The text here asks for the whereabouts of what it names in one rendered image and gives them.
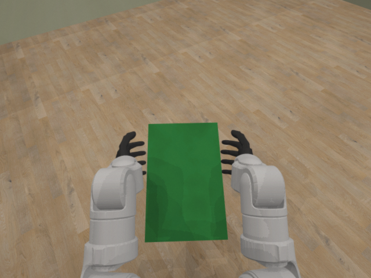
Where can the robot left hand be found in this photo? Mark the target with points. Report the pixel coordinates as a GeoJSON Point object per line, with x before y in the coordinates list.
{"type": "Point", "coordinates": [125, 147]}

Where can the left robot forearm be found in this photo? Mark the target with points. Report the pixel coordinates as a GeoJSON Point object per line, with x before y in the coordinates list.
{"type": "Point", "coordinates": [112, 241]}

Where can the right robot forearm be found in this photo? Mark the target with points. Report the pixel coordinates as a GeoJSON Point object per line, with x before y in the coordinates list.
{"type": "Point", "coordinates": [265, 237]}

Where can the carton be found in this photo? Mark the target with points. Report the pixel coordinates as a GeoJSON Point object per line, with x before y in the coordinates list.
{"type": "Point", "coordinates": [185, 195]}

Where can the robot right hand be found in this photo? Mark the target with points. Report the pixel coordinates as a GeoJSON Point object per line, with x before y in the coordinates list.
{"type": "Point", "coordinates": [243, 147]}

